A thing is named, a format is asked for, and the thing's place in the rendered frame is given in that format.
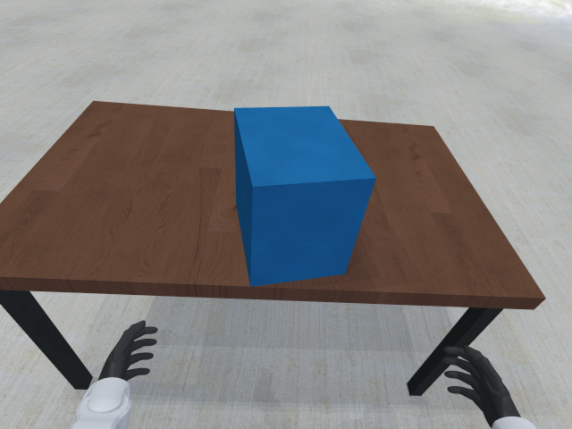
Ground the robot left forearm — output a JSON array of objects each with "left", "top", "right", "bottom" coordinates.
[{"left": 70, "top": 377, "right": 131, "bottom": 429}]

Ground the table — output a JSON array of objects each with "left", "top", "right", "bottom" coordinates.
[{"left": 0, "top": 101, "right": 546, "bottom": 396}]

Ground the left robot hand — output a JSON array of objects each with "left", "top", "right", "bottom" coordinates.
[{"left": 98, "top": 320, "right": 158, "bottom": 382}]

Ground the right robot hand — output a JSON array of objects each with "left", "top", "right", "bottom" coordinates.
[{"left": 442, "top": 345, "right": 521, "bottom": 428}]

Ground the carton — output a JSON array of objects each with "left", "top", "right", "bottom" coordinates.
[{"left": 234, "top": 106, "right": 376, "bottom": 287}]

